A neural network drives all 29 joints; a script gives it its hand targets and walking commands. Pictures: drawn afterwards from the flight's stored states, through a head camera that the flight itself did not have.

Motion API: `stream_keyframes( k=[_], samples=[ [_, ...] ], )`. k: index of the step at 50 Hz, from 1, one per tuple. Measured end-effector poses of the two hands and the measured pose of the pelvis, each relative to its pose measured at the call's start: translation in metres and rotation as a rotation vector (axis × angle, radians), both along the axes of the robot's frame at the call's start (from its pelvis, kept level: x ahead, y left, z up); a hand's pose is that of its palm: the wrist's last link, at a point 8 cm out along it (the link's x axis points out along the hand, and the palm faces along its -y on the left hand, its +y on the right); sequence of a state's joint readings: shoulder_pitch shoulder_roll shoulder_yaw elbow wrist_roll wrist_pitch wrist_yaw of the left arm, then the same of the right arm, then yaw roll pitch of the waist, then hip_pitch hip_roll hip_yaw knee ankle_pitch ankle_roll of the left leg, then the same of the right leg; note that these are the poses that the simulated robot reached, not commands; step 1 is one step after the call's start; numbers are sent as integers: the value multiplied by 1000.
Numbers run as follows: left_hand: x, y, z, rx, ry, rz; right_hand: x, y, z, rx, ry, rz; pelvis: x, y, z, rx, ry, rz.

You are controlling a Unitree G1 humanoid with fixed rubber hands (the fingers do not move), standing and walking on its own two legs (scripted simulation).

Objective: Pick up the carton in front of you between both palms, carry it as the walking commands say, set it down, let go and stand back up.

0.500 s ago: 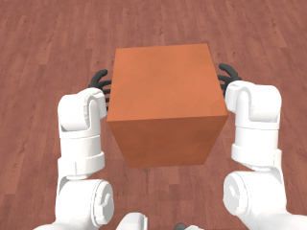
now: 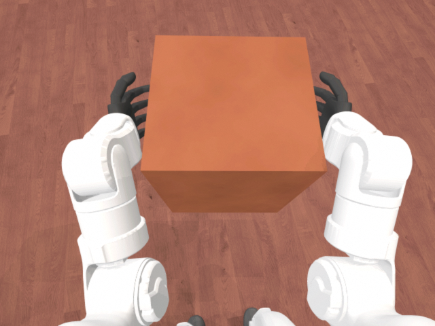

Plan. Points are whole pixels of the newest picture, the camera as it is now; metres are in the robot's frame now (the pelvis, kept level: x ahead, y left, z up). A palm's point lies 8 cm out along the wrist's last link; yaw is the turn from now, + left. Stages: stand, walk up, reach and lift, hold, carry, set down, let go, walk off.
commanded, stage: carry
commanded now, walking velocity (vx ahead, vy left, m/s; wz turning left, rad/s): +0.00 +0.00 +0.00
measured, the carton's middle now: (227, 140) +0.42 -0.02 +0.08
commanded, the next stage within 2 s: none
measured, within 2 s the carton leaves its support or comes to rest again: neither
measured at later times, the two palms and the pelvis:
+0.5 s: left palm (127, 133) +0.42 +0.14 +0.11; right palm (312, 118) +0.42 -0.16 +0.11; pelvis +0.07 -0.02 -0.01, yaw +1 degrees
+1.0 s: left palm (116, 141) +0.39 +0.15 +0.13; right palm (313, 124) +0.40 -0.15 +0.13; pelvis +0.06 -0.01 +0.00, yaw +1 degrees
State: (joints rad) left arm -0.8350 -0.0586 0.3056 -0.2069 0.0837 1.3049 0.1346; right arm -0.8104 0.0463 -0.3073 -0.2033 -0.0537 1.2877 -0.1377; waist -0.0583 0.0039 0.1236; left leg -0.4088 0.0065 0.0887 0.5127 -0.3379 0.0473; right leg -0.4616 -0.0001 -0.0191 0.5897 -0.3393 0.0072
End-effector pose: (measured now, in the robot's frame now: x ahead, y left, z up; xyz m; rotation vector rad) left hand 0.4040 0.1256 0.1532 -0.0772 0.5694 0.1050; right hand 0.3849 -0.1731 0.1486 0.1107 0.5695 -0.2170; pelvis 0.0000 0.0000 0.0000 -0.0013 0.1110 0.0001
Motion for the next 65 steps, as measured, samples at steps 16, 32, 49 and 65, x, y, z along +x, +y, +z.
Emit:
stream_keyframes(
  k=[16,32,49,65],
  samples=[
    [21,4,-29,70,216,20,47,3,-22,-74,220,127,70,-23,-5,12,-47,13],
    [11,13,-30,93,174,3,34,12,-27,-88,179,136,70,-15,-5,5,-83,21],
    [-9,19,-24,99,185,2,16,19,-19,-96,189,149,56,-11,-2,4,-106,24],
    [-23,21,-23,99,189,4,3,20,-18,-95,193,151,42,-10,-1,4,-109,25]
  ],
)
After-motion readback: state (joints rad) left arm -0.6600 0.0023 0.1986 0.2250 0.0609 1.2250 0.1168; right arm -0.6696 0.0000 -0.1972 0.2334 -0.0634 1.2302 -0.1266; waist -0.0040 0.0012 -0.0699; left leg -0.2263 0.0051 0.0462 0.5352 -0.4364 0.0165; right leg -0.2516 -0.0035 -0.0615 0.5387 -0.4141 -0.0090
